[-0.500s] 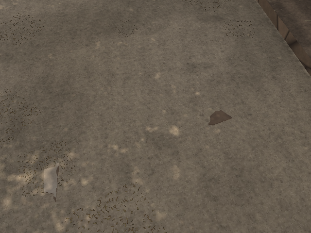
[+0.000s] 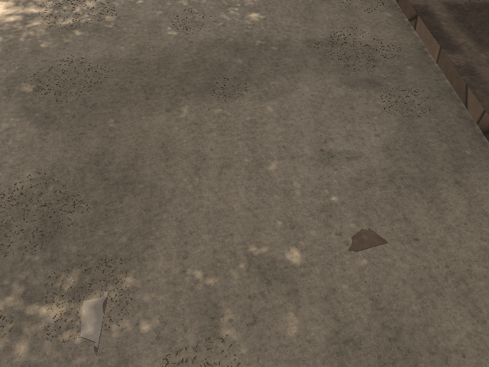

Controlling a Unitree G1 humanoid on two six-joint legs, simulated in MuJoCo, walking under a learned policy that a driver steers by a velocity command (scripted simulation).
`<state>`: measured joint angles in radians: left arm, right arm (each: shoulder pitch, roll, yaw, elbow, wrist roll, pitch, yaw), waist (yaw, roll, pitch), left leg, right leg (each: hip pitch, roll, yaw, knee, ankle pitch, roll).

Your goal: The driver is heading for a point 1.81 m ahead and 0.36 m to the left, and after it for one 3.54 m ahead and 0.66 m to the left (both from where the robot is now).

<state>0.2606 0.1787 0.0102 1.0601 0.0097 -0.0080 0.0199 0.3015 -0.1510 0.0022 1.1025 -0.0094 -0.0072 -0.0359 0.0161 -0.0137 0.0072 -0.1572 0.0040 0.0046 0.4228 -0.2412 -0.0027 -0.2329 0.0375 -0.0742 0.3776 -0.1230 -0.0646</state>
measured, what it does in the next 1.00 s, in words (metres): stands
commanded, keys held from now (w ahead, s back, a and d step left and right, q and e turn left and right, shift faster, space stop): no key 1.00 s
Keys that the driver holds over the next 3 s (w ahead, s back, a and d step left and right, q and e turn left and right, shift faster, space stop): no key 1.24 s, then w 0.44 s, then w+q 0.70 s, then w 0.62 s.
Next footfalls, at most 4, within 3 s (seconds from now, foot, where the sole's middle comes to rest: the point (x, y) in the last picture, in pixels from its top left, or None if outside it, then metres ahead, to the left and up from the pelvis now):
2.04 left None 0.49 0.04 -0.78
2.58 right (254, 269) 0.86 0.01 -0.78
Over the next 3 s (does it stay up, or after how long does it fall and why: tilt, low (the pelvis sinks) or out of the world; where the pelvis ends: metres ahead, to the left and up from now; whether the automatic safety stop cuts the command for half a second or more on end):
stays up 0.87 0.10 0.00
